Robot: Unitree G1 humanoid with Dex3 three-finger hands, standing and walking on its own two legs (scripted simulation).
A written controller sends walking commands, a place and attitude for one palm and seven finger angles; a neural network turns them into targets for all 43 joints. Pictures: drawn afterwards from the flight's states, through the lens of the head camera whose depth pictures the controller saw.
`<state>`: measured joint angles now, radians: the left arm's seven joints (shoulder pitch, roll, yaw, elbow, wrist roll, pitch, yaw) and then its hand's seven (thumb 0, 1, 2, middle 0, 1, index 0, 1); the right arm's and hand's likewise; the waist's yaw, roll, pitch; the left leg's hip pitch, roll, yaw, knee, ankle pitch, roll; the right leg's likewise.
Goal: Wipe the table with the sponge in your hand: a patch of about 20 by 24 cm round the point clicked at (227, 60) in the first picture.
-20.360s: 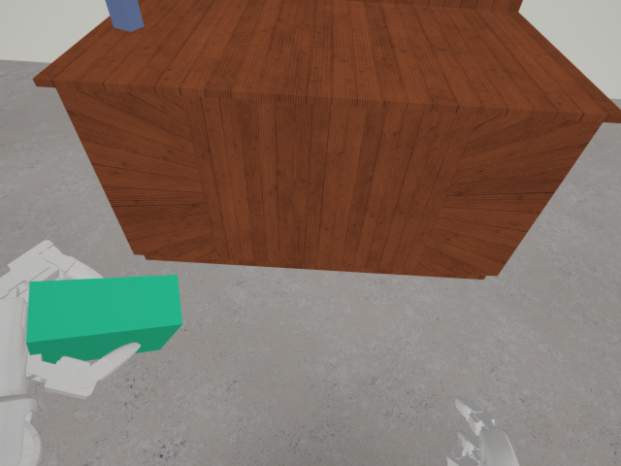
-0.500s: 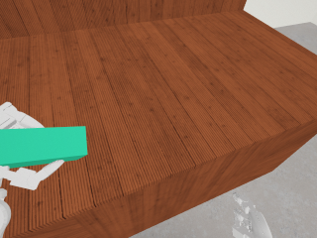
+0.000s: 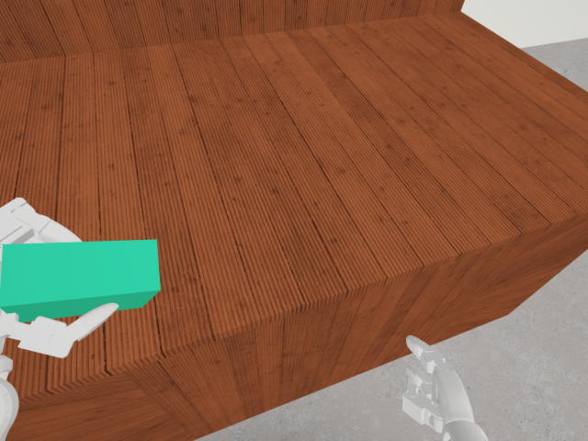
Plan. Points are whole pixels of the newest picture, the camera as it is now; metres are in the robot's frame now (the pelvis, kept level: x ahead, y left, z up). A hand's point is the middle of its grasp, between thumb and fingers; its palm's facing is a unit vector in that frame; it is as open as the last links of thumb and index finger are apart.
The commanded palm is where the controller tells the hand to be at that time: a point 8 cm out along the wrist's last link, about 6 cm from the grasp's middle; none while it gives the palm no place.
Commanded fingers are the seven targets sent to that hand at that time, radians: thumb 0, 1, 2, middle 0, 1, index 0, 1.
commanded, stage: shuffle to correct the standing spot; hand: left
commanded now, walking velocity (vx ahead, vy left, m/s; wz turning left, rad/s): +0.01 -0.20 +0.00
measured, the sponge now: (107, 280) +0.24 +0.22 +0.15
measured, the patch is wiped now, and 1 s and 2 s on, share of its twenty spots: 0.00 0.00 0.00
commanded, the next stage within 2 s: come to a stop and stand still in 0.16 s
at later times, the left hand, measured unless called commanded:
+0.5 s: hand (113, 287) +0.23 +0.20 +0.16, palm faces +0.30 -0.87 -0.38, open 9.4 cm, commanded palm +0.17 +0.25 +0.18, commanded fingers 0.00 0.10 1.30 -1.20 -1.60 -1.20 -1.60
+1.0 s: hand (31, 234) +0.27 +0.30 +0.17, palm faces +0.37 -0.86 -0.36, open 9.4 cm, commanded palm +0.20 +0.32 +0.18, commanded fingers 0.00 0.10 1.30 -1.20 -1.60 -1.20 -1.60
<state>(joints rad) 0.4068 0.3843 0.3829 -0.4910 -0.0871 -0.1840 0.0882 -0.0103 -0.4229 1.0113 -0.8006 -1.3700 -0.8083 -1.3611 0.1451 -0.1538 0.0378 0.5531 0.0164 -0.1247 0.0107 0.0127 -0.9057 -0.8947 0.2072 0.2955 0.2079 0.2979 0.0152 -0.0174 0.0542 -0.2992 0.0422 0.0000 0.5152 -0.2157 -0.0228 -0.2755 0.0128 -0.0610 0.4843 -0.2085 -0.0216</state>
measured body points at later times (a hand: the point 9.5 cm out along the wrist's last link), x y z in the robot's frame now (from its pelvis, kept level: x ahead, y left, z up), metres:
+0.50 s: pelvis +0.00 -0.02 +0.00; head +0.00 -0.03 +0.45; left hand +0.20 +0.25 +0.18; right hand +0.14 -0.28 -0.09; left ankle +0.04 +0.13 -0.74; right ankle +0.03 -0.10 -0.74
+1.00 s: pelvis +0.03 +0.05 +0.00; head +0.07 +0.09 +0.45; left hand +0.24 +0.34 +0.19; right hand +0.23 -0.16 -0.05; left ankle +0.02 +0.09 -0.74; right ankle +0.03 -0.10 -0.73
